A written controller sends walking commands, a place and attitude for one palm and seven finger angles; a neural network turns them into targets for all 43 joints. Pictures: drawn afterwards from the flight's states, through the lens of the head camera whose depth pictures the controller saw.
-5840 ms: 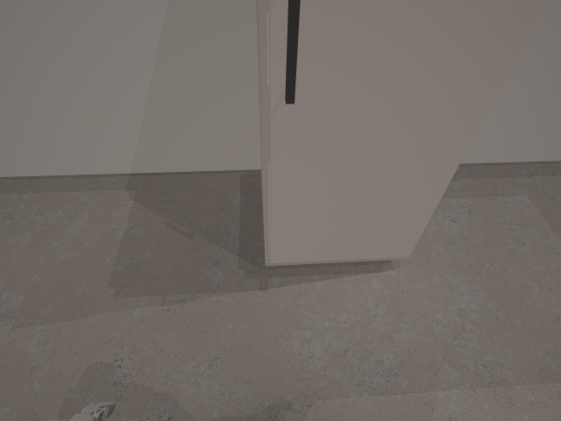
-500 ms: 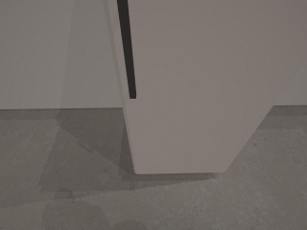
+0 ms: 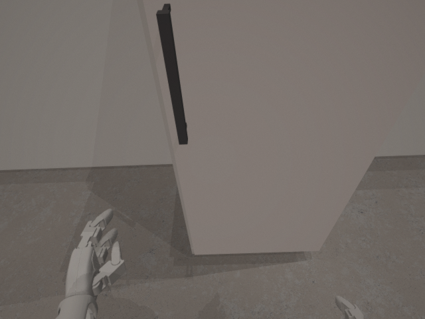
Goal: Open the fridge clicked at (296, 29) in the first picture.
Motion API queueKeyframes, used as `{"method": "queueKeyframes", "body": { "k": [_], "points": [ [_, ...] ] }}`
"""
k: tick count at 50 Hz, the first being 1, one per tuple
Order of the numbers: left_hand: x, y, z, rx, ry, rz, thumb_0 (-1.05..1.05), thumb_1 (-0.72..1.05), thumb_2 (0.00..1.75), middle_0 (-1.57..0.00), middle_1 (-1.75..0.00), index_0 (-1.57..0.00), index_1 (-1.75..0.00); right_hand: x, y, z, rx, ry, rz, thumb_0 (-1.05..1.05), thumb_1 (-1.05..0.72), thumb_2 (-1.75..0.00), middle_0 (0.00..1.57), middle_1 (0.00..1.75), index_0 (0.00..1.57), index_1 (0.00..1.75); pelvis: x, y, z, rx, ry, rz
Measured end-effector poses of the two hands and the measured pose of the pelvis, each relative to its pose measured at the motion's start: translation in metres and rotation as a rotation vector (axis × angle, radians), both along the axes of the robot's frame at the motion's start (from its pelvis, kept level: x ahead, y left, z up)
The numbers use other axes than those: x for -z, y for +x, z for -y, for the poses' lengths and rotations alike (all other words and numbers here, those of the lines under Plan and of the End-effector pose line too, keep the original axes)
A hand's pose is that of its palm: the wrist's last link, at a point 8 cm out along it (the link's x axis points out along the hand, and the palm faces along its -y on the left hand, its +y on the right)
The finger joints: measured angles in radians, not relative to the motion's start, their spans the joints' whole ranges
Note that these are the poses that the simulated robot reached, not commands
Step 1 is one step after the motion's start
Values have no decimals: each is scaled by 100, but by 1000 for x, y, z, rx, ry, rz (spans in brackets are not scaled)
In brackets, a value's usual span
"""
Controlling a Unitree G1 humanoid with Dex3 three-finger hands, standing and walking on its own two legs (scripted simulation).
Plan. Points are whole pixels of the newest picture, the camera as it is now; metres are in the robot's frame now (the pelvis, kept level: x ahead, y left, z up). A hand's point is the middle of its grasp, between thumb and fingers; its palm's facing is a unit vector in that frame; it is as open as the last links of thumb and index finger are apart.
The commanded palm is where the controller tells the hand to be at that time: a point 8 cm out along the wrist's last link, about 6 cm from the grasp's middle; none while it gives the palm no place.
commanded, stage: raise the hand to about handle height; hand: left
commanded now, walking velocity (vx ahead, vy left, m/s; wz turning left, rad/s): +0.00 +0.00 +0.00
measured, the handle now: (176, 83) +0.51 +0.09 +0.21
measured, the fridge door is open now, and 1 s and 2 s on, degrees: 0 0 0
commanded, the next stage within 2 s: move the hooked fingers beside the handle in 1.88 s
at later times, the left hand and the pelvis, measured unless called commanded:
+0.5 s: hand (96, 264) +0.20 +0.20 +0.07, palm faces -0.05 -0.99 -0.11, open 10.4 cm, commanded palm +0.15 +0.27 +0.08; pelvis -0.03 +0.00 -0.03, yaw +2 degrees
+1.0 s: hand (27, 211) +0.23 +0.28 +0.17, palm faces +0.13 -0.99 -0.09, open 13.3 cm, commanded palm +0.19 +0.31 +0.17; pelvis -0.01 +0.02 +0.00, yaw +1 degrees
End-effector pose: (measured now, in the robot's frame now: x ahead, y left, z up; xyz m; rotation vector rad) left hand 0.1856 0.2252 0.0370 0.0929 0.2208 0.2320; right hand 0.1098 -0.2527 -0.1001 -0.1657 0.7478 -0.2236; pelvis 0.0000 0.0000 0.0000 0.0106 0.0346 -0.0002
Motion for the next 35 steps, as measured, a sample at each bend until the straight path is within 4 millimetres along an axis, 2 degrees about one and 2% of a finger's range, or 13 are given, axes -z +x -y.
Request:
{"method": "queueKeyframes", "body": {
  "k": [2, 3, 5, 7, 10, 12, 14, 17, 21, 24, 27, 31, 35],
  "points": [
    [-17, 11, 8, 78, -30, 175, 2, 80, 85, -20, -38, -20, -38, -15, 24, 4, -23, -11, 109, 2, -91, -90, 20, 30, 20, 29, 6, -4, 3, 11, 6, -28],
    [-19, 11, 11, 120, -50, 237, 2, 78, 84, -21, -39, -21, -40, -22, 35, 5, -38, -19, 153, 2, -91, -90, 20, 30, 20, 29, 9, -7, 5, 16, 8, -41],
    [-10, 2, 13, 189, -76, 284, 1, 73, 82, -21, -41, -21, -42, -35, 54, 8, -75, -39, 222, 2, -91, -90, 20, 30, 20, 29, 17, -11, 9, 22, 10, -55],
    [9, -16, 9, 214, -91, 227, 1, 69, 80, -22, -44, -22, -45, -46, 70, 10, -109, -64, 269, 2, -91, -90, 20, 30, 20, 29, 22, -15, 11, 21, 10, -63],
    [34, -50, -6, 162, -106, 85, 1, 61, 77, -22, -49, -22, -49, -56, 87, 9, -153, -95, 309, 2, -91, -90, 20, 30, 20, 29, 28, -18, 12, 9, 2, -69],
    [37, -71, -19, 86, -88, 45, 1, 56, 75, -23, -52, -23, -52, -56, 94, 3, -181, -105, 319, 2, -90, -90, 20, 30, 20, 29, 30, -18, 11, -5, -8, -71],
    [27, -83, -31, 14, -50, 81, 2, 51, 74, -23, -55, -23, -55, -52, 96, -5, -214, -104, 312, 1, -90, -90, 20, 30, 20, 29, 31, -20, 10, -20, -19, -68],
    [0, -81, -39, -8, 2, 238, 2, 44, 71, -23, -59, -23, -60, -37, 90, -23, -263, -79, 275, 1, -90, -90, 20, 30, 19, 29, 33, -24, 8, -42, -34, -59],
    [-32, -46, -30, 151, 28, 378, 2, 35, 67, -23, -65, -23, -66, -15, 67, -45, -274, -15, 205, 2, -90, -90, 20, 30, 20, 29, 33, -30, 4, -53, -45, -42],
    [-40, -14, -26, 284, 23, 312, 1, 28, 64, -24, -69, -24, -70, -6, 45, -54, -221, 36, 159, 2, -90, -90, 20, 30, 20, 30, 27, -31, 1, -37, -40, -35],
    [-40, 4, -36, 294, -23, 197, 1, 21, 61, -25, -74, -25, -75, -5, 24, -55, -147, 63, 132, 2, -90, -90, 21, 30, 20, 30, 20, -27, -2, -14, -29, -29],
    [-52, 3, -61, 172, -46, 187, 1, 12, 57, -26, -80, -26, -81, -11, 7, -47, -103, 46, 112, 2, -90, -90, 21, 30, 20, 30, 13, -22, -7, 4, -24, -15],
    [-77, -9, -77, 91, 11, 284, 1, 3, 53, -26, -86, -26, -87, -18, 4, -37, -136, 0, 106, 2, -90, -90, 21, 30, 20, 30, 8, -19, -11, -1, -27, -2]
  ]
}}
